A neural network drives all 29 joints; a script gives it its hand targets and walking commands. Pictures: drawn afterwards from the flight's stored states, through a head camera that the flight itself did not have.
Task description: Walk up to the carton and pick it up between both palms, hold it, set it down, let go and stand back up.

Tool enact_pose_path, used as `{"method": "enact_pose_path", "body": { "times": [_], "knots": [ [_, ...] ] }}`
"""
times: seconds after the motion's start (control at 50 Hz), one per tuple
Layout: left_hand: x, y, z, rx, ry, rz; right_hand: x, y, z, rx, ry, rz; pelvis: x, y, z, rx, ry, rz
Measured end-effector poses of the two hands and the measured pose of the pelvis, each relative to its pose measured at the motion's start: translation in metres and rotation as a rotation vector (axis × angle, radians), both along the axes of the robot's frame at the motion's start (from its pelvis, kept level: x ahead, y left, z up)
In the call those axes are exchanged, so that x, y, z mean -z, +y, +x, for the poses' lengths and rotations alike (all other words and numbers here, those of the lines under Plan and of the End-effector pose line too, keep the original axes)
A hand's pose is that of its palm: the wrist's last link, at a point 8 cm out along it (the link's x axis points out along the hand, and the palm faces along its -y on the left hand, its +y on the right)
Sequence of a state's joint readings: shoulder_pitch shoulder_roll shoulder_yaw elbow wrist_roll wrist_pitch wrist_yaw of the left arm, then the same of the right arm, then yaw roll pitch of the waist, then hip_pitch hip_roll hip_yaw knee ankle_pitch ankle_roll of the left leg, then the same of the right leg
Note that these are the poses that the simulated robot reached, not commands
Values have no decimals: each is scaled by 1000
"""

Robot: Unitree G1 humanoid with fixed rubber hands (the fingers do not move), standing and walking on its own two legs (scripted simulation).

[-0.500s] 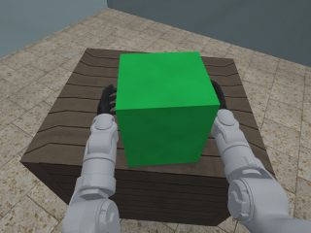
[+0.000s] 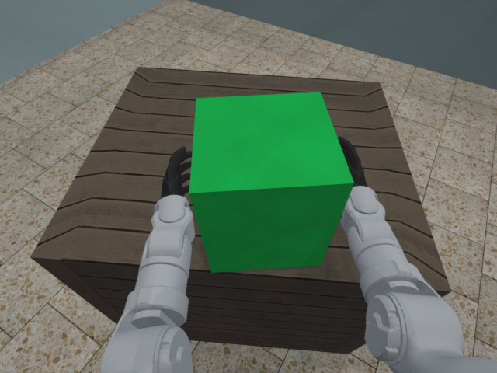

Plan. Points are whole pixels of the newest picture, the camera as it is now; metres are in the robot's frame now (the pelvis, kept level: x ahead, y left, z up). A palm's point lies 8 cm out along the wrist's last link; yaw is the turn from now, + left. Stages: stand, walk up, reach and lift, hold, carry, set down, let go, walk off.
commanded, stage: set down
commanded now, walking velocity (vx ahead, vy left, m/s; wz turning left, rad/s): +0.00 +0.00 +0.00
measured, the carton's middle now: (262, 187) +0.41 +0.01 +0.04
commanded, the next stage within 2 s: none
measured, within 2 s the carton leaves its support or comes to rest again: rests again in 0.54 s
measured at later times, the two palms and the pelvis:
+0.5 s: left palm (178, 196) +0.38 +0.15 +0.06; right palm (352, 188) +0.41 -0.15 +0.06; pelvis +0.00 +0.00 +0.00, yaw -1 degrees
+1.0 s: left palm (178, 184) +0.39 +0.16 +0.07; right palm (352, 173) +0.43 -0.14 +0.07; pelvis -0.01 +0.00 -0.01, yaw -2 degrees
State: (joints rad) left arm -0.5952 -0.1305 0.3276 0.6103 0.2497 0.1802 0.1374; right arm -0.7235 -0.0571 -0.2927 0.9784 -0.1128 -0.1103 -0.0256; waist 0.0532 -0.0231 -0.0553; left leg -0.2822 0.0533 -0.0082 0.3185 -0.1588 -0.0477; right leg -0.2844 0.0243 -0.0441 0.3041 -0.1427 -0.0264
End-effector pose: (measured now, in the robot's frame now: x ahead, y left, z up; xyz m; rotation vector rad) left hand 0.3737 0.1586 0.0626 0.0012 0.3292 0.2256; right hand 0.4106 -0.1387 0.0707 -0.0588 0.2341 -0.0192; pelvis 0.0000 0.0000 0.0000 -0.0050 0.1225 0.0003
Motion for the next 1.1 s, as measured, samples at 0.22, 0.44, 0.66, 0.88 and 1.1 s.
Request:
{"method": "enact_pose_path", "body": {
  "times": [0.22,0.44,0.66,0.88,1.1],
  "knots": [
    [6,-1,0,-2,-7,6,8,-1,0,-4,-8,6,0,4,1,9,30,-3],
    [6,-4,1,-6,-6,11,14,-5,1,-7,-2,21,-1,3,-1,15,32,-1],
    [6,-2,10,0,-18,19,11,-6,8,-14,39,18,3,-2,-8,32,72,3],
    [0,-3,20,-20,-14,-15,0,-6,22,-13,55,29,8,-2,-13,39,117,-9],
    [-4,-3,14,-12,-54,-38,1,-7,17,3,26,56,7,-1,-12,22,109,-9]
  ]
}}
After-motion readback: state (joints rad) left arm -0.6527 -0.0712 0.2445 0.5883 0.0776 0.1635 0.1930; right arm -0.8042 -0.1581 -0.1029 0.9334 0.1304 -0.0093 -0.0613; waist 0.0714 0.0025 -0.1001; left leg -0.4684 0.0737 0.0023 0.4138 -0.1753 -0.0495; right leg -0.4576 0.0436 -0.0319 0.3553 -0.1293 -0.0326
